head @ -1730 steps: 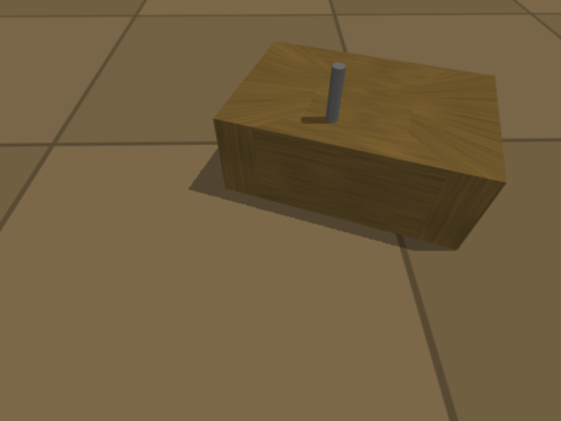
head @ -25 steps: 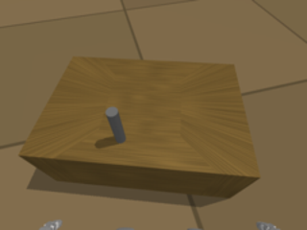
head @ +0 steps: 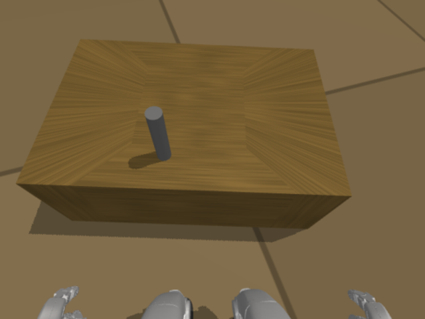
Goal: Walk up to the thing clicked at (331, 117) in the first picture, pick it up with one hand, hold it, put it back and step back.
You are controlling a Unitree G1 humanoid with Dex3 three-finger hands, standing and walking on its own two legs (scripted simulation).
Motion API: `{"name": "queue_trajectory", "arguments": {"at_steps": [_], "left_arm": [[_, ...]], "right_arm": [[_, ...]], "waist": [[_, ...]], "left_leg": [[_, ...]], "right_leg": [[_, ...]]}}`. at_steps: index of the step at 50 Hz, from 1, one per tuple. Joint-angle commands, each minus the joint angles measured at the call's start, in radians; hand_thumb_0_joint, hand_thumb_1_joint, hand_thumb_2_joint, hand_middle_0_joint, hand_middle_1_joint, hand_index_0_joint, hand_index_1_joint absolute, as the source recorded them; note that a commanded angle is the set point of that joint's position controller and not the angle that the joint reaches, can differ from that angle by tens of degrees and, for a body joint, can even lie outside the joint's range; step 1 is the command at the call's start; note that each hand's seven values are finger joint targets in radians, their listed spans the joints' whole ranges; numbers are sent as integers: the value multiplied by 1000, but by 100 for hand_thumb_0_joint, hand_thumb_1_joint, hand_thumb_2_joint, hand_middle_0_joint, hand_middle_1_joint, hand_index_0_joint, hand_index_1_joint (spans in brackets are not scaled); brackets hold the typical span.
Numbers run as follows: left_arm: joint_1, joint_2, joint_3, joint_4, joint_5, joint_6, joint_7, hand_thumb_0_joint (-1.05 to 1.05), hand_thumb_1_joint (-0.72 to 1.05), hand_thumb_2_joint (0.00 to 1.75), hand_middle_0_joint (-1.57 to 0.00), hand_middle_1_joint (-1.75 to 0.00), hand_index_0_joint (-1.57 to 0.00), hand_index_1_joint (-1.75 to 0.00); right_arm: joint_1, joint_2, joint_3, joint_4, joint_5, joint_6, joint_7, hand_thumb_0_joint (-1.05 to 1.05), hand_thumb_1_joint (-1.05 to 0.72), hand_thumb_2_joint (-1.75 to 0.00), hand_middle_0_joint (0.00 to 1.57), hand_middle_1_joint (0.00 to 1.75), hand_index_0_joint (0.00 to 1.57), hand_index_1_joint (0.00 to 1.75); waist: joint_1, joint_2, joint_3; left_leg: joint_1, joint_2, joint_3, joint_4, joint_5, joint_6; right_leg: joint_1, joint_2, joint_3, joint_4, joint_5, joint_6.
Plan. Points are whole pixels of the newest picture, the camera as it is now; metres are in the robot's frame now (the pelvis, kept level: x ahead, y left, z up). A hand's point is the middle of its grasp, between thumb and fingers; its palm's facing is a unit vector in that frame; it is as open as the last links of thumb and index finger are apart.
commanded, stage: step back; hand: left
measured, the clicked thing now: (159, 136) +0.61 +0.16 -0.23
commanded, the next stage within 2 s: none
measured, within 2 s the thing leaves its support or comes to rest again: neither
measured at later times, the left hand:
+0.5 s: hand out of the picture +0.00 +0.28 -0.15, palm faces +0.06 -0.92 -0.38, open 7.4 cm
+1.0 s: hand out of the picture -0.20 +0.24 -0.13, palm faces -0.02 -0.91 -0.42, open 7.4 cm
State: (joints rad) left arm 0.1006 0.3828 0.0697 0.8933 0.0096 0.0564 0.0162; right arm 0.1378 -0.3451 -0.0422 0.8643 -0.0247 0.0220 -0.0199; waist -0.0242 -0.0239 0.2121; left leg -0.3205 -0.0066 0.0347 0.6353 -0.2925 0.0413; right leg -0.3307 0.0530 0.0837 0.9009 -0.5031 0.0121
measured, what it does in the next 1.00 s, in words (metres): walks backwards: right foot, then left foot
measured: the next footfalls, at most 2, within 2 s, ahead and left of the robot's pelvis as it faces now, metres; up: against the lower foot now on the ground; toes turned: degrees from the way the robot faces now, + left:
right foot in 0.06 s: +0.00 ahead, -0.12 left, +0.00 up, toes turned +2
left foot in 0.42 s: -0.07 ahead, +0.12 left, +0.00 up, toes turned +0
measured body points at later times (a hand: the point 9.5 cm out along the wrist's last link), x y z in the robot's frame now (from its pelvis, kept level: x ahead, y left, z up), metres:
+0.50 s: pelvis -0.12 +0.01 +0.00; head -0.06 +0.03 +0.44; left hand -0.01 +0.33 -0.12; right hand +0.00 -0.30 -0.11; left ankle -0.11 +0.12 -0.73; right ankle -0.07 -0.12 -0.69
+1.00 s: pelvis -0.27 -0.03 +0.00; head -0.23 -0.05 +0.45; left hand -0.20 +0.29 -0.10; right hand -0.17 -0.35 -0.12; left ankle -0.26 +0.11 -0.65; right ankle -0.26 -0.15 -0.72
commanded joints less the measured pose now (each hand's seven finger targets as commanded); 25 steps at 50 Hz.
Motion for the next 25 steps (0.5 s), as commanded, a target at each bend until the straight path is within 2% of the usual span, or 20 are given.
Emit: {"name": "queue_trajectory", "arguments": {"at_steps": [1,2,3,4,5,6,7,8,9,12,15,17,18,19,20,21,22,23,24,25], "left_arm": [[93,150,57,-61,6,-38,3,0,90,90,-20,-30,-20,-30],[122,156,60,-44,12,-42,3,0,90,90,-20,-30,-20,-30],[134,190,67,-48,23,-49,4,0,90,90,-20,-30,-20,-30],[102,267,83,-67,19,-51,2,0,90,90,-20,-30,-20,-30],[69,331,95,-92,16,-50,1,0,90,90,-20,-30,-20,-30],[42,303,91,-118,18,-55,3,0,90,90,-20,-30,-20,-30],[13,251,81,-127,0,-56,6,0,90,90,-20,-30,-20,-30],[-17,229,73,-132,7,-56,10,0,90,90,-20,-30,-20,-30],[-33,227,75,-141,13,-53,13,0,90,90,-20,-30,-20,-30],[18,197,67,-163,21,-49,17,0,90,90,-20,-30,-20,-30],[81,206,66,-164,24,-43,24,0,90,90,-20,-30,-20,-30],[70,218,66,-172,18,-37,21,0,90,90,-20,-30,-20,-30],[40,233,65,-185,12,-33,17,0,90,90,-20,-30,-20,-30],[18,235,61,-194,5,-27,13,0,90,90,-20,-30,-20,-30],[29,214,53,-197,1,-21,9,0,90,90,-20,-30,-20,-30],[59,174,45,-202,-1,-17,6,0,90,90,-20,-30,-20,-30],[15,173,52,-213,-9,-19,15,0,90,90,-20,-30,-20,-30],[-32,199,69,-198,5,-16,25,0,90,90,-20,-30,-20,-30],[-21,195,69,-186,4,-11,26,0,90,90,-20,-30,-20,-30],[34,182,65,-168,-7,-9,24,0,90,90,-20,-30,-20,-30]], "right_arm": [[0,-285,-73,-76,12,-2,-14,0,-90,-90,20,30,20,30],[-17,-286,-72,-77,18,3,-11,0,-90,-90,20,30,20,30],[-16,-260,-64,-80,25,4,-10,0,-90,-90,20,30,20,30],[-47,-223,-54,-96,37,4,-7,0,-90,-90,20,30,20,30],[-80,-217,-58,-95,32,10,-19,0,-90,-90,20,30,20,30],[-55,-233,-64,-76,23,15,-21,0,-90,-90,20,30,20,30],[-9,-236,-56,-58,33,14,-19,0,-90,-90,20,30,20,30],[13,-223,-54,-48,37,9,-17,0,-90,-90,20,30,20,30],[21,-219,-50,-45,35,6,-19,0,-90,-90,20,30,20,30],[24,-220,-44,-52,28,-1,-20,0,-90,-90,20,30,20,30],[-5,-206,-43,-76,23,-6,-17,0,-90,-90,20,30,20,30],[32,-199,-47,-68,16,-11,-13,0,-90,-90,20,30,20,30],[70,-197,-52,-55,12,-14,-10,0,-90,-90,20,30,20,30],[109,-198,-59,-38,8,-19,-7,0,-90,-90,20,30,20,30],[96,-221,-70,-39,-1,-24,-6,0,-90,-90,20,30,20,30],[76,-294,-90,-53,-17,-27,-6,0,-90,-90,20,30,20,30],[27,-389,-100,-76,-4,-26,6,0,-90,-90,20,30,20,30],[45,-391,-103,-70,-8,-28,4,0,-90,-90,20,30,20,30],[5,-350,-90,-67,-6,-29,0,0,-90,-90,20,30,20,30],[-58,-312,-75,-78,-9,-26,-4,0,-90,-90,20,30,20,30]], "waist": [[23,169,-317],[40,150,-315],[35,82,-314],[38,-113,-270],[78,-263,-217],[59,-185,-175],[34,-75,-181],[9,-73,-191],[11,-101,-190],[49,-99,-227],[83,-149,-249],[67,-174,-285],[40,-177,-294],[11,-146,-302],[16,-93,-295],[26,77,-286],[2,262,-264],[-37,211,-244],[-5,131,-216],[39,128,-207]], "left_leg": [[226,229,-251,-57,529,152],[147,211,-235,-36,479,118],[16,169,-216,0,325,67],[-114,7,-122,146,99,-1],[-135,-94,-90,393,-312,-30],[-129,-87,-194,547,-345,-40],[-136,-105,-241,573,-286,-38],[-159,-120,-231,570,-248,-32],[-154,-130,-208,579,-228,-41],[-167,-110,-155,465,-239,-65],[-171,-59,-116,239,-247,-65],[-97,-32,-79,77,-202,-49],[-20,-26,-55,-33,-119,-36],[63,-27,-32,-178,37,-29],[141,13,-99,-221,181,-12],[227,190,-331,-235,320,53],[121,380,-521,-288,466,207],[30,425,-587,-294,448,276],[17,376,-464,-278,445,243],[49,312,-364,-261,446,206]], "right_leg": [[74,-26,-64,-339,162,-34],[157,-31,-67,-433,284,-49],[236,-106,46,-438,398,-75],[223,-257,263,-475,526,-182],[82,-450,469,-547,638,-345],[20,-466,472,-551,685,-355],[63,-372,322,-497,748,-303],[106,-302,218,-460,807,-255],[102,-280,171,-455,798,-232],[225,-260,127,-413,823,-232],[334,-280,146,-372,877,-236],[340,-278,139,-337,864,-217],[290,-271,130,-304,835,-203],[240,-251,106,-261,783,-173],[136,-209,101,-232,643,-125],[-49,-97,71,-120,375,-73],[-92,54,-18,60,-98,-37],[-79,51,94,243,-174,-33],[-103,49,136,326,-123,-43],[-136,57,144,377,-65,-47]]}}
